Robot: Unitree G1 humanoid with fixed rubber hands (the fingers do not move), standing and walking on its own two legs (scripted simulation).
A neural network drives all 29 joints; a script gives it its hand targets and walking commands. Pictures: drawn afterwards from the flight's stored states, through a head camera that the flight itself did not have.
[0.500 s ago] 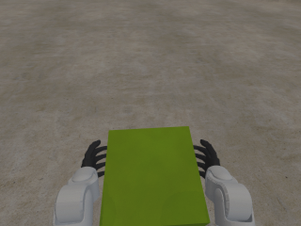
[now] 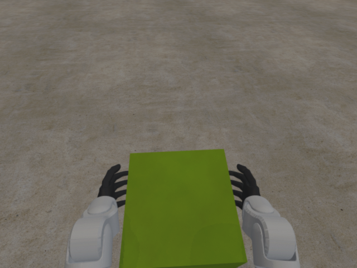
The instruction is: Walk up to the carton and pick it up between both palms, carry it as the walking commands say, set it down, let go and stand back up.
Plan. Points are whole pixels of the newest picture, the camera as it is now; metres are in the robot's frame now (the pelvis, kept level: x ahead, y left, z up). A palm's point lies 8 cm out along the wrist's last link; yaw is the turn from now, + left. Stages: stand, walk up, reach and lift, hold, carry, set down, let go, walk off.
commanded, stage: carry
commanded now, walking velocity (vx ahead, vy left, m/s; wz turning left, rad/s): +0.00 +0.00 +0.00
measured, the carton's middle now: (180, 218) +0.26 +0.00 -0.01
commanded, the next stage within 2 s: none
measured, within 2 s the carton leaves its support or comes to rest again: neither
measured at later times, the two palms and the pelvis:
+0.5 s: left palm (107, 198) +0.26 +0.14 +0.08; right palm (250, 198) +0.26 -0.14 +0.08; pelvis +0.01 +0.00 +0.00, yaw +0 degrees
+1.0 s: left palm (107, 196) +0.27 +0.15 +0.08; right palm (249, 196) +0.26 -0.14 +0.08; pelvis +0.01 +0.00 +0.00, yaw -1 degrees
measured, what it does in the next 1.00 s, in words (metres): stands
